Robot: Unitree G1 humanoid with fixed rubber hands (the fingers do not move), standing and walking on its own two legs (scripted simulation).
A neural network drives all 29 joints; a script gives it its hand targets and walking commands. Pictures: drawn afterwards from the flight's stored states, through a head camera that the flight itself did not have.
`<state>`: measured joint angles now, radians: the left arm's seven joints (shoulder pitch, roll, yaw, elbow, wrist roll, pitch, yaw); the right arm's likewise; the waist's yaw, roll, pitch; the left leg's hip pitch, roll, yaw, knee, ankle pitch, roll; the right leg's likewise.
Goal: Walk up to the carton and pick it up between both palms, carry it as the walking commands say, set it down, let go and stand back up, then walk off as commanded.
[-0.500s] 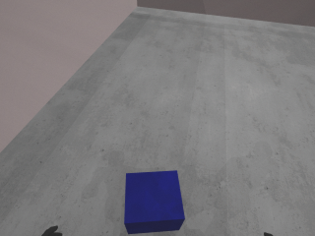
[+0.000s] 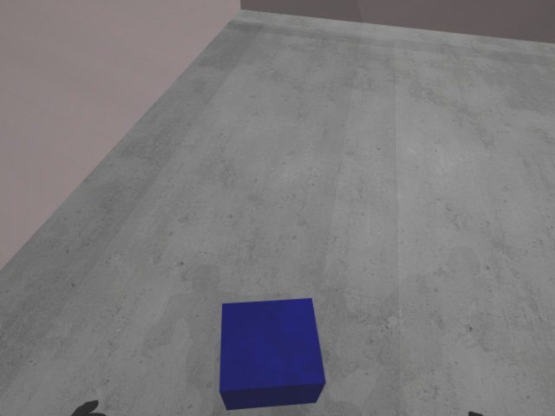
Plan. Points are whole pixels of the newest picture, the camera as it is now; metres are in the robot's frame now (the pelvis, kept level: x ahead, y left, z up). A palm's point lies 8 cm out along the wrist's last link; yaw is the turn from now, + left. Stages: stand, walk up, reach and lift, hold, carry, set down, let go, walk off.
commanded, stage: stand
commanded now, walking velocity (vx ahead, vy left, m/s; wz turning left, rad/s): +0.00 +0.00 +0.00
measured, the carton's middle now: (269, 353) +0.42 +0.02 -0.66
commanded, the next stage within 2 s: walk off in 0.16 s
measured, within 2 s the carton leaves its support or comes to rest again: neither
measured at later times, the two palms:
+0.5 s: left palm out of the picture +0.06 +0.29 -0.12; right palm out of the picture +0.07 -0.31 -0.12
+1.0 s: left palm out of the picture +0.05 +0.14 -0.16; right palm (419, 271) +0.41 -0.28 -0.12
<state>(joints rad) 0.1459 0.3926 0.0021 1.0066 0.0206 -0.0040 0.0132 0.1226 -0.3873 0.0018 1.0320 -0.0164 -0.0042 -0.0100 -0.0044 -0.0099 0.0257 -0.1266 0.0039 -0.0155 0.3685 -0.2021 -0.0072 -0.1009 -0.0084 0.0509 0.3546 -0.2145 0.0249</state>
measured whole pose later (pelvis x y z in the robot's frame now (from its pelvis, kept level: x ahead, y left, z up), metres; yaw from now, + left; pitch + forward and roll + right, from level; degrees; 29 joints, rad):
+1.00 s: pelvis +0.21 -0.07 -0.03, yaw +4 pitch +0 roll +0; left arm 0.54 0.20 0.00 1.14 0.02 -0.04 0.01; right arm 0.00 -0.22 -0.01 0.87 -0.03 -0.04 0.00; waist 0.07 -0.03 0.05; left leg -0.41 0.04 0.15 0.64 -0.24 0.06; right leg 0.05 0.02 -0.13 0.51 -0.50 -0.04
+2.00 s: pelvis +0.64 -0.18 -0.02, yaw +9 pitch +0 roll +0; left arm 0.55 0.13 0.02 1.15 0.02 -0.04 0.00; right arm 0.00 -0.13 -0.02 0.93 -0.03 -0.05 -0.03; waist 0.08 -0.03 0.02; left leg -0.24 0.05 0.17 0.56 -0.30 0.03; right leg -0.19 -0.02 -0.16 0.71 -0.44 -0.04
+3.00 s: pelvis +1.06 -0.25 -0.01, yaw +9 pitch -1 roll -1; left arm 0.39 0.20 0.05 1.07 0.03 -0.05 -0.03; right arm 0.20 -0.19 -0.06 0.98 -0.03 -0.06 -0.02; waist 0.01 -0.04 0.03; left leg -0.23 0.07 0.18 0.52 -0.28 0.03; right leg -0.37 -0.02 -0.07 1.03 -0.34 -0.02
